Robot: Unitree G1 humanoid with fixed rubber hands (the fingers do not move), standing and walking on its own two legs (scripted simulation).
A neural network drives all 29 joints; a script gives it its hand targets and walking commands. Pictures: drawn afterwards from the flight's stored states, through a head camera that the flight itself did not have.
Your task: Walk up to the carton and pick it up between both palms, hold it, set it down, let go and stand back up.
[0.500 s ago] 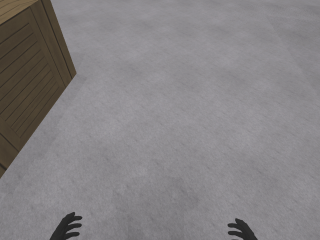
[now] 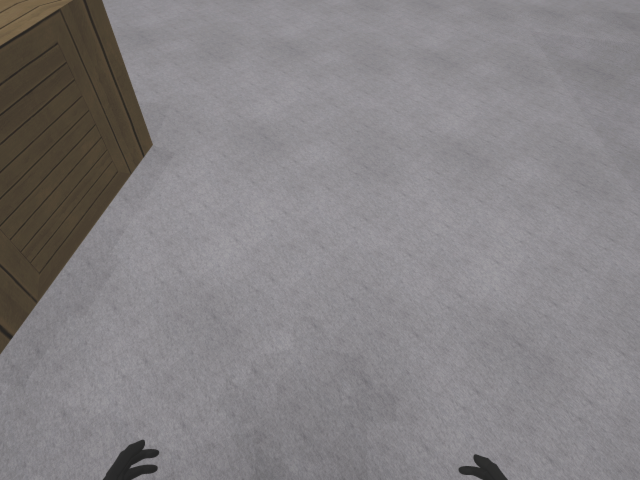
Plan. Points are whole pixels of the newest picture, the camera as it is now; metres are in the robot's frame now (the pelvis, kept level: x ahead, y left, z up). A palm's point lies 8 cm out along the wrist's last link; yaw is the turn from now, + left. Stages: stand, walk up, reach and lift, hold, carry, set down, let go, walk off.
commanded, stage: stand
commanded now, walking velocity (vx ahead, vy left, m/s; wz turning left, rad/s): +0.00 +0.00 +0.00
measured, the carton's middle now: out of the picture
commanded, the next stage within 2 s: walk up in 1.58 s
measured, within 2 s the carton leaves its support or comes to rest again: neither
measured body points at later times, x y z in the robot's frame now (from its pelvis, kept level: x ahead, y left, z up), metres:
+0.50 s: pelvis -0.01 +0.00 +0.01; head +0.00 +0.01 +0.46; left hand +0.09 +0.26 -0.12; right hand +0.08 -0.24 -0.13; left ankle +0.00 +0.12 -0.71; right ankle +0.00 -0.12 -0.71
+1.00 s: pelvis -0.03 +0.00 +0.02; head -0.01 +0.01 +0.46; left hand +0.06 +0.26 -0.12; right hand +0.04 -0.24 -0.13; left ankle +0.00 +0.12 -0.71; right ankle +0.00 -0.12 -0.71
